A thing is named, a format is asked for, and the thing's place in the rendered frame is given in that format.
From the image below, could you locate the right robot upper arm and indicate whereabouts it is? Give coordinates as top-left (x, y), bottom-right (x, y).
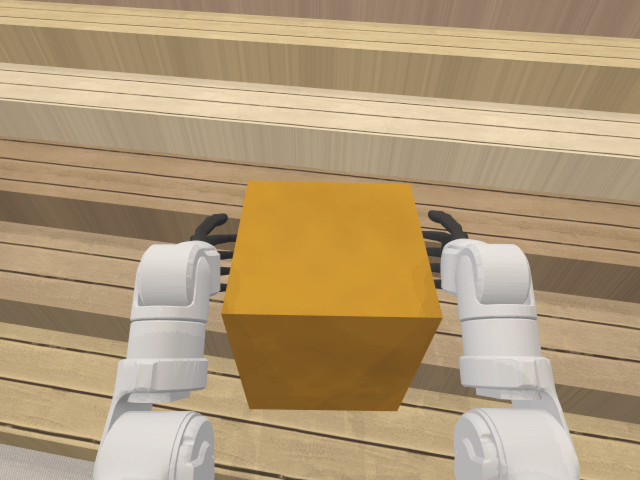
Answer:
top-left (454, 408), bottom-right (579, 480)

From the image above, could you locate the left robot upper arm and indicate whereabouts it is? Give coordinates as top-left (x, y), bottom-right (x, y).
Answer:
top-left (95, 411), bottom-right (215, 480)

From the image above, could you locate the robot right hand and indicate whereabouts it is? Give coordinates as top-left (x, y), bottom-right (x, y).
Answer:
top-left (422, 210), bottom-right (468, 289)

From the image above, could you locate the robot left hand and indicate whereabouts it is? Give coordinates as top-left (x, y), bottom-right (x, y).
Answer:
top-left (190, 213), bottom-right (237, 292)

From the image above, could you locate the right robot forearm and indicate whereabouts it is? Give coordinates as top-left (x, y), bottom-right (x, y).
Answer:
top-left (440, 239), bottom-right (580, 480)

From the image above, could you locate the carton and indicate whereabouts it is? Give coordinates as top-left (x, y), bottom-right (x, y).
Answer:
top-left (221, 180), bottom-right (443, 411)

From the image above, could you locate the left robot forearm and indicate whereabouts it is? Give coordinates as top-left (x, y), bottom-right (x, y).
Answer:
top-left (93, 241), bottom-right (220, 480)

